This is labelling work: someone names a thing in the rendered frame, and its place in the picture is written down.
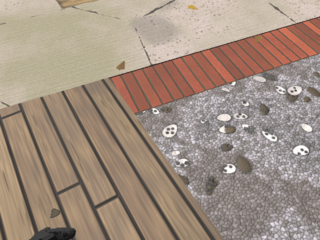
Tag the left robot hand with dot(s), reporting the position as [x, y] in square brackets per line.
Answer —
[63, 233]

